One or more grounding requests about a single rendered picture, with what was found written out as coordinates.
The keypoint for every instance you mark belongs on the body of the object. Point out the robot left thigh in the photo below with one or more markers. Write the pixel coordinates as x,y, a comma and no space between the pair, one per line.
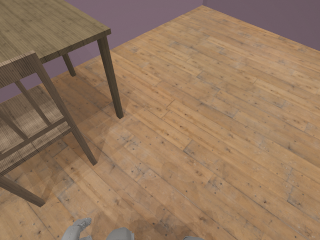
121,234

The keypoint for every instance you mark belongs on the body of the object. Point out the chair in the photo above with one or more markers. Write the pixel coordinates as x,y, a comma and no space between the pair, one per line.
31,121

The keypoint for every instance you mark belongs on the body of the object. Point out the robot left hand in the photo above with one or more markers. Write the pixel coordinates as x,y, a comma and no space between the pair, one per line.
73,232

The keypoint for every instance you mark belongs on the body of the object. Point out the table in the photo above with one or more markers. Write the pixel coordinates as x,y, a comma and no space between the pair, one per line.
53,28

